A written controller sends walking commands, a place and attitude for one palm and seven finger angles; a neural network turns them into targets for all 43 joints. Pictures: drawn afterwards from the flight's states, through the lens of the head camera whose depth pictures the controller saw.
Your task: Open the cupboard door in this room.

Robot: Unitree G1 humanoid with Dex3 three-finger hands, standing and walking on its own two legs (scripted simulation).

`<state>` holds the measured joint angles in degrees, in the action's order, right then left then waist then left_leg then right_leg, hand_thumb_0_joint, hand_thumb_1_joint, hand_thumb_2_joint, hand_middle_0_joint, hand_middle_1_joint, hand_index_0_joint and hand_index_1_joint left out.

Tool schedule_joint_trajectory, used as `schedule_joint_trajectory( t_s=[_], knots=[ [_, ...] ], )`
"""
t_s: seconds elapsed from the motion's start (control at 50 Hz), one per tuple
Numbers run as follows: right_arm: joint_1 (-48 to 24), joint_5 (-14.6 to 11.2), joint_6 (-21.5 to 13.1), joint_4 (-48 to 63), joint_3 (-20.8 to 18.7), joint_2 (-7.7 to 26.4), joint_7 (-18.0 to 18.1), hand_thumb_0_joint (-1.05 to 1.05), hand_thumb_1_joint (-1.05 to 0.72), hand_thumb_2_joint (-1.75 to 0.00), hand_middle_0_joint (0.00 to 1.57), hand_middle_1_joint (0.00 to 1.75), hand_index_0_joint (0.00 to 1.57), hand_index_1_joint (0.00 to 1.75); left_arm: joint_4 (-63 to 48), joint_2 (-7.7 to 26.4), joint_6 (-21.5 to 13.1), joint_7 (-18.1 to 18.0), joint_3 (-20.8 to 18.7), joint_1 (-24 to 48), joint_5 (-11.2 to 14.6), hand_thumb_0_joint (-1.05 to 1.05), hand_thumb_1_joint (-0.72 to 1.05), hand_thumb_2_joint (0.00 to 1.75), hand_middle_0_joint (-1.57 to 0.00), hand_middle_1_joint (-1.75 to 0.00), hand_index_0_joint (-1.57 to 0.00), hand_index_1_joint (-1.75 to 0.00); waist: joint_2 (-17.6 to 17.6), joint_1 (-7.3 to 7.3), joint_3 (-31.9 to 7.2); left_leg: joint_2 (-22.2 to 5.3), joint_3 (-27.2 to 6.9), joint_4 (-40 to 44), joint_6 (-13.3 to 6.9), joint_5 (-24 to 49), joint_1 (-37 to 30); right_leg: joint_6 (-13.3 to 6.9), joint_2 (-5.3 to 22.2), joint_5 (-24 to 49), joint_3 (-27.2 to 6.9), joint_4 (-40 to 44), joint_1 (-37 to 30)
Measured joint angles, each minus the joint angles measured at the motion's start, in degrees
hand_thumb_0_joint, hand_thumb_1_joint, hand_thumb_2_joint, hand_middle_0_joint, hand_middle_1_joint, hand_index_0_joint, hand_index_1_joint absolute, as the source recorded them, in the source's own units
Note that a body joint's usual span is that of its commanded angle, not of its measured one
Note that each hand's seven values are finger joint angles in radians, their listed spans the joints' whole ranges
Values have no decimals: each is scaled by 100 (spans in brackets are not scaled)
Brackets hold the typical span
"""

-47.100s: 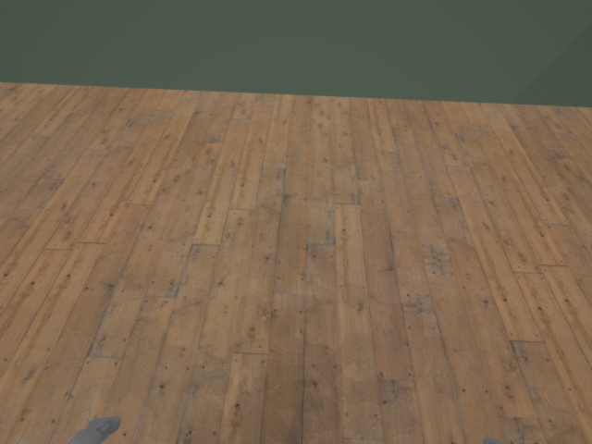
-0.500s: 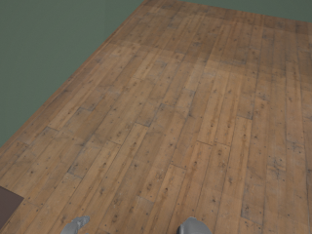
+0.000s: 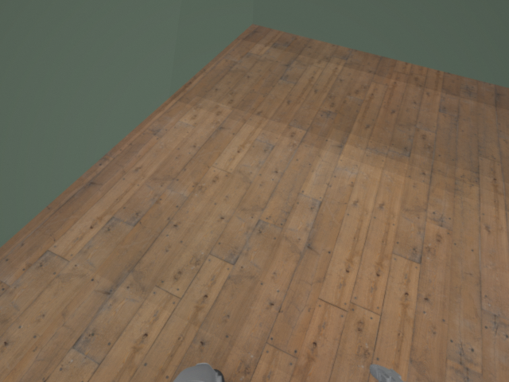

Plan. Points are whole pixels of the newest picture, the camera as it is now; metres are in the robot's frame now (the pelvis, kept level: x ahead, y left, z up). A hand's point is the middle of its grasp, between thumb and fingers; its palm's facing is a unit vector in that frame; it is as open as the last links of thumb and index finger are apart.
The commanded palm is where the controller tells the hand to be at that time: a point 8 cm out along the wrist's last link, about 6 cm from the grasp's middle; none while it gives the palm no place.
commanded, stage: walk to a spot facing it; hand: left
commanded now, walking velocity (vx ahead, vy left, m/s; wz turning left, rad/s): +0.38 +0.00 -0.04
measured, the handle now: out of the picture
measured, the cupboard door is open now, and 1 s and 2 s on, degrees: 48 48 48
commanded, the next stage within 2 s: turn to face it in 0.66 s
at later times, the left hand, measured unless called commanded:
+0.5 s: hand (201, 268) +0.35 +0.14 -0.15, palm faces -0.08 -0.97 -0.23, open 7.4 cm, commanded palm none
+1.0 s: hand (200, 252) +0.41 +0.16 -0.19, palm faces +0.20 -0.97 -0.17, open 7.4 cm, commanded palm none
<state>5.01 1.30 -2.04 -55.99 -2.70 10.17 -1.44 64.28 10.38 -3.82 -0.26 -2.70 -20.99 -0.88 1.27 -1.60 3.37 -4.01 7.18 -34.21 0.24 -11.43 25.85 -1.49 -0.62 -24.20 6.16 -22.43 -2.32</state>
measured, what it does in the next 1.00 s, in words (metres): walks ahead: left foot, then right foot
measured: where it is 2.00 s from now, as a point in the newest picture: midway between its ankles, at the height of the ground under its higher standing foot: (280, 293)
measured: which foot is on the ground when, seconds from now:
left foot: up 0.00-0.00, down 0.02-0.46, up 0.48-0.86, down 0.88-1.00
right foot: down 0.00-0.04, up 0.06-0.44, down 0.46-0.88, up 0.90-1.00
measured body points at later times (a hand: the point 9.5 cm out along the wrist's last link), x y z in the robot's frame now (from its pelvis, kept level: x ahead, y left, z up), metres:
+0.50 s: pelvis +0.23 -0.04 +0.00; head +0.26 -0.06 +0.44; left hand +0.36 +0.19 -0.14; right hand +0.13 -0.26 -0.16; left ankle +0.12 +0.10 -0.70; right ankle +0.28 -0.15 -0.73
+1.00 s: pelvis +0.42 -0.02 -0.01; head +0.46 +0.01 +0.44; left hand +0.40 +0.21 -0.18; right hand +0.56 -0.25 -0.14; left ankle +0.50 +0.07 -0.73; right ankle +0.35 -0.17 -0.64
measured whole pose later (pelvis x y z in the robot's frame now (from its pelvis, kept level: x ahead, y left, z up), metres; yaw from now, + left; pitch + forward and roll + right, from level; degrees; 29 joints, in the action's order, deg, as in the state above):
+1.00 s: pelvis +0.42 -0.02 -0.01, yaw +9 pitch +0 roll -2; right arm 6.7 1.1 -1.6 -54.2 -2.2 11.4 0.4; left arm 60.0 11.0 0.6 -0.7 -3.1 -13.5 -0.6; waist 1.6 -0.6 6.3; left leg -0.6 4.9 -36.7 -4.0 -11.3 25.4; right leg 3.7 4.0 -28.5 4.4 -70.6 23.0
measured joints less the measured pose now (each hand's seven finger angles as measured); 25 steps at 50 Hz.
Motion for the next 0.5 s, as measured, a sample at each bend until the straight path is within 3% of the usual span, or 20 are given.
schedule_joint_trajectory(
  t_s=[0.04, 0.1, 0.16, 0.26, 0.4, 0.46, 0.5],
  knots=[
    [-61, 58, -139, 75, 13, 24, 33, 1, -91, -90, 20, 30, 20, 30, 82, -66, 71, 23, 14, -134, 30, 0, 91, 90, -20, -30, -20, -30, -3, 9, 30, 46, 54, 16, -264, 329, -160, 38, 116, -323, -43, -1285, 409],
    [78, 63, -220, 119, 46, -20, 105, 0, -91, -90, 20, 30, 20, 30, 98, -66, 205, 62, 26, -7, 26, 0, 91, 90, -20, -30, -20, -30, 52, 43, 112, 90, 152, -281, -346, -193, -371, -7, 170, -304, -357, -4047, 1654],
    [464, 51, -199, -33, 54, -81, 169, 0, -91, -90, 20, 30, 20, 30, -76, -23, 268, 118, -21, 329, -35, 1, 91, 90, -20, -30, -20, -30, 48, 47, 101, 157, 130, 154, -256, -220, -793, 62, 373, 260, -379, -4865, 2660],
    [1127, 16, -107, -442, 9, -39, 211, 0, -93, -90, 20, 30, 20, 30, -509, -41, 306, 182, -70, 845, -54, 1, 91, 90, -20, -30, -20, -30, -57, 48, 29, 206, 124, 1028, -208, -118, -1496, 196, 738, 1053, -372, -3725, 3473],
    [1773, 50, -29, -698, 5, -25, 152, 1, -92, -90, 20, 30, 20, 30, -672, 76, 313, 233, -104, 1280, -51, 0, 91, 90, -20, -30, -19, -30, -143, 350, -52, 104, 261, 1362, 76, -528, -2167, 221, 715, 1493, -105, -1620, 3098],
    [2023, 30, -18, -776, 25, -62, 137, 1, -92, -90, 20, 30, 20, 30, -697, 169, 177, 231, -108, 1367, -69, 0, 91, 90, -20, -30, -19, -30, -110, 418, -88, -37, 293, 709, 227, -1115, -2167, 60, 543, 1369, -5, -955, 2530],
    [1938, -25, 66, -874, 26, -37, 122, 1, -92, -90, 20, 30, 20, 30, -682, 104, 38, 182, -108, 1450, -53, 0, 91, 90, -20, -30, -19, -30, -229, 418, 17, -145, 11, -854, 101, -1643, -1623, -68, 420, 1041, 81, -1282, 2490]
  ],
)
